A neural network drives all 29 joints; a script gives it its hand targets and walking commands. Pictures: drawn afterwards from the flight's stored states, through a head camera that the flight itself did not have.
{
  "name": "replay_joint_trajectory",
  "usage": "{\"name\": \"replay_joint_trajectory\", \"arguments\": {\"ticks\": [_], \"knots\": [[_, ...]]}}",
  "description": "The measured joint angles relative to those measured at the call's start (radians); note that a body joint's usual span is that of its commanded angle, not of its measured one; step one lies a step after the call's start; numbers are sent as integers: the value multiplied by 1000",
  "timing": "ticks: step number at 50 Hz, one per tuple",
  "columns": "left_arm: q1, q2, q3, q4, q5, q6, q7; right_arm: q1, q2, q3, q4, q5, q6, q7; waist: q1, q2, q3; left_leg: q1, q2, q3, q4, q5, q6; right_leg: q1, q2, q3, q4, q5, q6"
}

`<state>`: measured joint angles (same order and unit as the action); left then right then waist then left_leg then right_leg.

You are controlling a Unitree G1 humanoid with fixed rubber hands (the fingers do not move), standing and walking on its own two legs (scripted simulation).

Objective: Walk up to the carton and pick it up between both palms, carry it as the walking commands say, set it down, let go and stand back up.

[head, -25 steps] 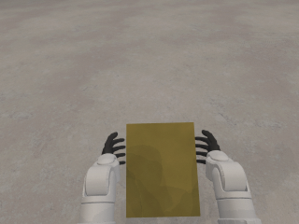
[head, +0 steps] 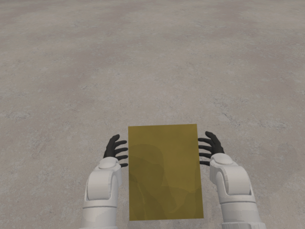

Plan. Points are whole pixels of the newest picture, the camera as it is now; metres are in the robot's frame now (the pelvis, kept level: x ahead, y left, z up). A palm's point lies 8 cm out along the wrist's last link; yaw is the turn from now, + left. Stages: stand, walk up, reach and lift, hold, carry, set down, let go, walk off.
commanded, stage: carry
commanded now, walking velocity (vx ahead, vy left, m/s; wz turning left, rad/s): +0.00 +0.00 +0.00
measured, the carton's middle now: (162, 165) +0.33 +0.00 -0.05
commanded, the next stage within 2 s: hold in 0.04 s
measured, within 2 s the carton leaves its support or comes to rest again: neither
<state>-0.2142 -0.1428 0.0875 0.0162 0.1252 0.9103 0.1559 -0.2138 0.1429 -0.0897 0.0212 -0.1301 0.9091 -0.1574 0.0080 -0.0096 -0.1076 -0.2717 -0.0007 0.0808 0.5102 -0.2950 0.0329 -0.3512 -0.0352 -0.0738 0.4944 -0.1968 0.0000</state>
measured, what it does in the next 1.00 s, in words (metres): stands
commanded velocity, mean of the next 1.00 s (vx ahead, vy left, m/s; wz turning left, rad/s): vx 0.00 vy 0.00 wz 0.00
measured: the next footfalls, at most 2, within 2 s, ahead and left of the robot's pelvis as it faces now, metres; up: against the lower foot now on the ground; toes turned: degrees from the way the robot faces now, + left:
none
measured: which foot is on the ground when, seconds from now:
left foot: down 0.00-1.00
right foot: down 0.00-1.00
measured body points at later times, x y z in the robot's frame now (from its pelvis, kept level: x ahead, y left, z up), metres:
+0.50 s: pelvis -0.03 -0.03 +0.00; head -0.08 -0.02 +0.45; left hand +0.27 +0.12 +0.04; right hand +0.28 -0.16 +0.04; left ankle -0.02 +0.09 -0.74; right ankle +0.03 -0.15 -0.74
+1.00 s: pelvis -0.03 -0.02 +0.00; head -0.07 -0.03 +0.45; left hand +0.28 +0.12 +0.03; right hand +0.29 -0.15 +0.03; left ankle -0.02 +0.09 -0.74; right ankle +0.03 -0.15 -0.74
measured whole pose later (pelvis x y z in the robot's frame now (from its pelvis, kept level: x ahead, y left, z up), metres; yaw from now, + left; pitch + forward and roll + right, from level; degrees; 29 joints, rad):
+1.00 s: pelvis -0.03 -0.02 +0.00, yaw +9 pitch -6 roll +0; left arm -0.44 -0.21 0.33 0.56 0.39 0.61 0.01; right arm -0.39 0.19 -0.35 0.45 -0.37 0.69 -0.06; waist -0.09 0.01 0.00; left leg -0.16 -0.03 -0.07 0.52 -0.25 0.02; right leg -0.17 0.01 0.06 0.48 -0.21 0.02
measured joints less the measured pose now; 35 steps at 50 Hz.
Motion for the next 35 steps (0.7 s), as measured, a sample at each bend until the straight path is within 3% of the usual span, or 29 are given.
{"name": "replay_joint_trajectory", "arguments": {"ticks": [2,4,7,11,14,27,35], "knots": [[1,0,0,1,0,-3,-1,0,0,0,1,0,-3,1,0,0,1,1,0,0,0,-1,0,1,0,0,1,-1,0],[-12,-2,9,88,55,-67,-33,-9,2,-4,79,-53,-61,34,-5,4,35,48,0,-3,-24,7,0,49,5,9,-25,9,4],[19,3,-18,159,106,-141,-41,47,-8,29,112,-82,-122,50,-38,11,80,99,-10,-42,-67,35,-3,118,24,63,-70,49,12],[84,13,-60,121,84,-159,-52,134,-16,44,51,-61,-139,59,-76,12,104,115,-23,-107,-88,61,-5,163,36,115,-93,70,26],[56,10,-49,159,80,-165,-74,113,-14,8,81,-72,-141,73,-91,-7,95,106,-40,-135,-72,65,-9,176,33,138,-90,0,29],[-178,-35,115,429,179,-208,-129,-118,28,-201,330,-158,-163,82,-79,-18,79,109,-35,-154,-16,70,-26,169,46,126,-8,-3,15],[-239,-4,150,508,191,-229,-150,-168,45,-226,389,-177,-171,73,-75,-8,72,93,-39,-166,-5,75,-30,152,43,116,13,-5,11]]}}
